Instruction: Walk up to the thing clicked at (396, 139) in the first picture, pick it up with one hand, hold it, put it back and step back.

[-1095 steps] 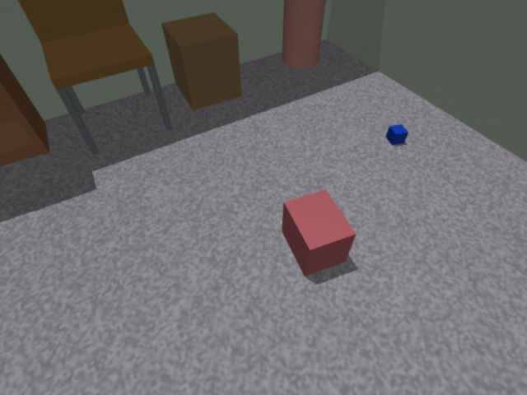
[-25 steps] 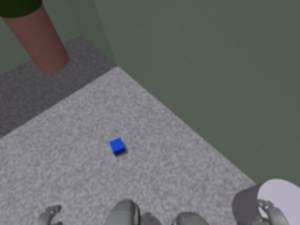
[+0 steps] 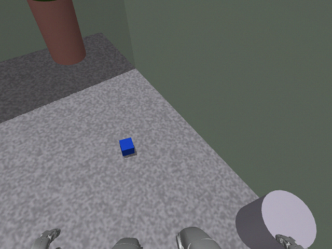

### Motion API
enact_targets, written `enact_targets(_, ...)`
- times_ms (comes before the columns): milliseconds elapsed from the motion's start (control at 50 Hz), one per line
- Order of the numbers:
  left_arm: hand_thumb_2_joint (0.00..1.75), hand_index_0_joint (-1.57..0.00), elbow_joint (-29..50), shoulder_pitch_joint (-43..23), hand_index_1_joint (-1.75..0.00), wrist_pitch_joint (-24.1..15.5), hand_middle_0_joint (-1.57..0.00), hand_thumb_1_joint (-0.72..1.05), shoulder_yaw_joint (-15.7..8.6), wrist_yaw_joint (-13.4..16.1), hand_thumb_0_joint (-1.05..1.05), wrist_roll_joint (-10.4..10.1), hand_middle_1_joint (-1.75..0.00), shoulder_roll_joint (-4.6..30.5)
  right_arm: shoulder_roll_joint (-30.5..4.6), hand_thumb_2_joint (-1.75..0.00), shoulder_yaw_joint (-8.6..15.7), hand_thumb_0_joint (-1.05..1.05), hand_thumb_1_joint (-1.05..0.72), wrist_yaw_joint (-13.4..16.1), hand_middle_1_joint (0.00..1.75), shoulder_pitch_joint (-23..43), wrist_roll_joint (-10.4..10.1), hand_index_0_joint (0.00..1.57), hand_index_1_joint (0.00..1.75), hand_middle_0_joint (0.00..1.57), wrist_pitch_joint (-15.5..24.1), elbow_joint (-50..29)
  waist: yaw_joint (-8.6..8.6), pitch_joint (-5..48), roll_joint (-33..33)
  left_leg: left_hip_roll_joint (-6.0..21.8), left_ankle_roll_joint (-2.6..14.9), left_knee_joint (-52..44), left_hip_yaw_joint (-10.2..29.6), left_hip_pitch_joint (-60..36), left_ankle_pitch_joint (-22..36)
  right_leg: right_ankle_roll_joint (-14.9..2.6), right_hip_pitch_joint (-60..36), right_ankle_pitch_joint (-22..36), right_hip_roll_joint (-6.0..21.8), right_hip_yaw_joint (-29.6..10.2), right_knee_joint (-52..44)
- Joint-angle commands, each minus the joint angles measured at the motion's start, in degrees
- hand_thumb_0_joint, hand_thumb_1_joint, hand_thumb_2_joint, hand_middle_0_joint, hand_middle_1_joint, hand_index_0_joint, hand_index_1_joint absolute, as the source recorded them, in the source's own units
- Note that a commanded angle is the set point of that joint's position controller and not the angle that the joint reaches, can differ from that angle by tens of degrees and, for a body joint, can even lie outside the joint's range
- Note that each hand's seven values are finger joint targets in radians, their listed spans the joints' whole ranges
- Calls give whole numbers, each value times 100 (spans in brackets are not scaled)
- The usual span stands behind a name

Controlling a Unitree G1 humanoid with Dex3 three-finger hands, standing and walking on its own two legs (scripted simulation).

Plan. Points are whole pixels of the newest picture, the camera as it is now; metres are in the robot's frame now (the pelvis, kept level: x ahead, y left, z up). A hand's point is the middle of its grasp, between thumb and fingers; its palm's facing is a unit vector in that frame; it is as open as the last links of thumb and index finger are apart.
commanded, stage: walk up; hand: left
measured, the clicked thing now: (126, 146) +0.72 +0.21 -0.73
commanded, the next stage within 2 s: stand in 1.30 s
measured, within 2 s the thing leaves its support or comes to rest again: neither
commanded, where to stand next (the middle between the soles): +0.34 -0.03 m, yaw +0 degrees
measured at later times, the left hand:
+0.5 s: hand out of the picture +0.03 +0.26 -0.15, palm faces +0.04 -0.92 -0.38, open 7.4 cm
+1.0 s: hand out of the picture +0.08 +0.22 -0.15, palm faces +0.05 -0.94 -0.34, open 7.4 cm
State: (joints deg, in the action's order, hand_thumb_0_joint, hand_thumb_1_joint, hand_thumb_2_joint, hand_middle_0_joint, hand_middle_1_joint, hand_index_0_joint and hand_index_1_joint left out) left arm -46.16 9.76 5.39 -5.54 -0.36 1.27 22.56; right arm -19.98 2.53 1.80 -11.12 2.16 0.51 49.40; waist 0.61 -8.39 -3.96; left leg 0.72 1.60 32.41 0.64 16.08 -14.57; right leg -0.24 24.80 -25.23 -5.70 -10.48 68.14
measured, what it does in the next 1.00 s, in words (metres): steps on the spot: right foot, then left foot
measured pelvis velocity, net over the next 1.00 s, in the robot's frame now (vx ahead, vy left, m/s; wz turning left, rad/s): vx -0.01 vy -0.04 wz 0.04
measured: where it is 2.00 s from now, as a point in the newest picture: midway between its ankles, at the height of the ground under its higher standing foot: outside the picture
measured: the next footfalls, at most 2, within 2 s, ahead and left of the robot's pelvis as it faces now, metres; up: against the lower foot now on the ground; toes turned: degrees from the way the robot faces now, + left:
right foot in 0.16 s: -0.03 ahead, -0.16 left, +0.00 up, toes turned -1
left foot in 0.46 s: +0.03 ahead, +0.09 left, +0.00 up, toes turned +0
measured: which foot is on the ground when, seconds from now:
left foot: down 0.00-0.20, up 0.22-0.44, down 0.46-1.00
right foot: up 0.00-0.14, down 0.16-0.52, up 0.54-0.76, down 0.78-1.00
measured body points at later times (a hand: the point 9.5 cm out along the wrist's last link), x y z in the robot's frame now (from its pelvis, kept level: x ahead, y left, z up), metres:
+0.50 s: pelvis -0.04 -0.02 -0.01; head -0.02 -0.02 +0.44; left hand +0.03 +0.30 -0.12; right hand +0.01 -0.33 -0.14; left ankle -0.01 +0.10 -0.74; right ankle -0.07 -0.16 -0.73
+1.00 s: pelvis -0.01 -0.04 -0.01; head +0.00 -0.04 +0.44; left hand +0.07 +0.27 -0.13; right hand +0.08 -0.34 -0.13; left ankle -0.01 +0.09 -0.73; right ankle +0.02 -0.17 -0.73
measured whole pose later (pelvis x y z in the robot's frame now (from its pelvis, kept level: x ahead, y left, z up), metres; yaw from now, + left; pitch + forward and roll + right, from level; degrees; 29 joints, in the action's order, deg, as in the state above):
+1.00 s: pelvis -0.01 -0.04 -0.01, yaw +2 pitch -3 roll +0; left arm -57.1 7.0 0.0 -2.6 -0.6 0.8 19.2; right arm -21.0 1.8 0.2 -9.9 0.6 0.7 58.0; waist 0.4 -4.3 0.4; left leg -0.8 0.0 33.9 2.3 12.8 -17.8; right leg 1.5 14.6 -15.9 2.4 0.8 33.4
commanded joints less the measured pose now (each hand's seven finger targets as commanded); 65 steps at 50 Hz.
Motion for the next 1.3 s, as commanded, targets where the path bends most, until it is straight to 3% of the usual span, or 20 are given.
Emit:
enact_targets(0, 90, -20, 325, 59, -30, -364, -20, 90, -142, -20, 0, 21, -30, 937, -1468, -90, 455, 0, -90, 9, 30, -10, -27, 20, 30, 20, 170, -450, -234, 1048, 1391, 1022, 863, -1126, 1034, -1440, -526, 258, 204, -29, 319, 351, -1839)
enact_targets(60, 90, -20, 90, 52, -30, -503, -20, 90, -143, -52, 0, 32, -30, 1049, -1688, -90, 498, 0, -90, -111, 30, -56, 89, 20, 30, 20, 75, -493, -383, 994, 1696, 1100, 1018, -1254, 1062, -891, -1536, 217, -639, -759, 424, 894, -3073)
enact_targets(120, 90, -20, -493, 946, -30, -615, -20, 90, -197, -13, 0, 62, -30, 913, -1746, -90, 492, 0, -90, -167, 30, 220, 55, 20, 30, 20, -66, -535, 119, 743, 1562, 953, 733, -794, 724, 293, -1609, -147, -1929, 268, 387, 1185, -4710)
enact_targets(140, 90, -20, -586, 1050, -30, -658, -20, 90, -244, 9, 0, 110, -30, 1057, -1430, -90, 403, 0, -90, -164, 30, 207, -1, 20, 30, 20, -76, -561, 171, 700, 970, 689, 433, -138, 552, 816, -1575, -253, -2301, 399, 561, 654, -4891)
enact_targets(180, 90, -20, -274, 499, -30, -700, -20, 90, -402, 39, 0, 189, -30, 1734, -1049, -90, 267, 0, -90, -126, 30, 298, -85, 20, 30, 20, -50, -648, 246, 202, -499, -244, -236, 1475, 343, 1690, -1733, -1032, -1144, -2176, 2389, -2057, -5763)
enact_targets(200, 90, -20, -157, 94, -30, -678, -20, 90, -383, 31, 0, 198, -30, 1902, -1426, -90, 409, 0, -90, -97, 30, 381, -80, 20, 30, 20, -37, -524, 204, -248, -487, -33, -261, 1973, 662, 1069, -1679, -1378, 60, -2658, 2732, -2312, -5907)
enact_targets(260, 90, -20, -123, -230, -30, -776, -20, 90, -236, 50, 0, 111, -30, 1202, -1307, -90, 370, 0, -90, -176, 30, 31, -195, 20, 30, 20, 51, -185, -27, -279, -384, -191, -241, 1755, 690, 1010, -871, -886, -712, -575, 1744, -610, -5567)
enact_targets(380, 90, -20, -153, 192, -30, -761, -20, 90, -290, 4, 0, 89, -30, 1382, -1239, -90, 291, 0, -90, -207, 30, 47, -97, 20, 30, 20, 186, -110, 252, 210, -975, -76, -228, 495, 49, 802, -1094, -936, -1737, 1183, 1836, -119, -4945)
enact_targets(440, 90, -20, -89, 26, -30, -674, -20, 90, -161, -3, 0, -21, -30, 1227, -1115, -90, 326, 0, -90, -152, 30, -493, -111, 20, 30, 20, 302, 154, -72, 693, -532, -288, -136, -1030, -207, -520, 212, -694, -1605, 2970, 1614, 481, -3778)
enact_targets(460, 90, -20, -58, 95, -30, -662, -20, 90, -73, 3, 0, -48, -30, 973, -1264, -90, 396, 0, -90, -110, 30, -796, -84, 20, 30, 20, 351, 247, -177, 1025, 13, 18, -48, -1151, 329, -1183, 925, -452, -1368, 2965, 1348, 729, -2941)
enact_targets(480, 90, -20, 70, 67, -30, -649, -20, 90, 19, 10, 0, -127, -30, 630, -1681, -90, 498, 0, -90, -65, 30, -909, -27, 20, 30, 20, 396, 224, -213, 1290, 1211, 1180, 358, -1386, 2039, -1644, 1614, -123, -499, 1693, 681, 1158, -1850)
enact_targets(500, 90, -20, -43, -41, -30, -557, -20, 90, -74, 59, 0, -160, -30, 820, -2019, -90, 536, 0, -90, -77, 30, -845, -38, 20, 30, 20, 409, 188, -175, 1164, 1201, 1785, 1003, -1461, 3079, -1397, 805, -156, -81, -637, 486, 876, -1680)
enact_targets(520, 90, -20, -85, -134, -30, -521, -20, 90, -130, 90, 0, -99, -30, 1140, -2138, -90, 606, 0, -90, -76, 30, -769, -67, 20, 30, 20, 393, 201, -231, 879, 1121, 1947, 1352, -1563, 3288, -945, 43, -211, -59, -993, 659, 530, -1337)
enact_targets(600, 90, -20, -216, 138, -30, -560, -20, 90, -59, 3, 0, -106, -30, 935, -1497, -90, 371, 0, -90, -47, 30, -238, -72, 20, 30, 20, 413, 22, 74, 540, 1107, 1178, 835, -1345, 1571, -711, 1151, -188, -15, -264, 899, 660, -1771)
enact_targets(680, 90, -20, -347, 54, -30, -625, -20, 90, -43, 13, 0, -88, -30, 836, -1475, -90, 340, 0, -90, -61, 30, -98, -57, 20, 30, 20, 303, -2, -44, 674, 1424, 1013, 782, -965, 1094, -299, 1793, -21, -962, 324, 689, 1120, -3084)
enact_targets(740, 90, -20, -599, 278, -30, -713, -20, 90, -79, 112, 0, -34, -30, 906, -1285, -90, 247, 0, -90, -59, 30, 196, -192, 20, 30, 20, 155, -25, 170, 966, 1156, 652, 379, -79, 699, 206, 1747, -62, -1999, 1763, 549, 1200, -4299)
enact_targets(780, 90, -20, -601, 216, -30, -756, -20, 90, -161, 149, 0, 49, -30, 1253, -957, -90, 139, 0, -90, -55, 30, 141, -279, 20, 30, 20, 109, -57, 111, 1152, 233, 174, 15, 440, 644, 889, 242, -404, -2373, 1866, 1464, -115, -4516)
enact_targets(820, 90, -20, -353, -747, -30, -762, -20, 90, -134, 105, 0, 31, -30, 1595, -1074, -90, 200, 0, -90, -42, 30, -194, -202, 20, 30, 20, 10, 224, -177, 839, -352, -50, -166, 1351, 258, -53, -1602, -1267, -609, 237, 2644, -1214, -5203)
enact_targets(940, 90, -20, -584, -764, -30, -730, -20, 90, 10, 54, 0, -83, -30, 980, -1283, -90, 170, 0, -90, -98, 30, 183, -131, 20, 30, 20, 195, 501, -4, 972, 1, 575, 152, -694, 972, -311, 1084, -222, -1283, 1948, 1184, 568, -4069)
enact_targets(1280, 90, -20, -1288, -747, -30, -708, -20, 90, 215, 34, 0, -115, -30, 862, -1152, -90, 38, 0, -90, -129, 30, 842, -167, 20, 30, 20, 169, 974, -4, 1041, 590, 589, -27, -1440, 799, -549, 854, -172, -1897, 1869, 1293, 633, -4795)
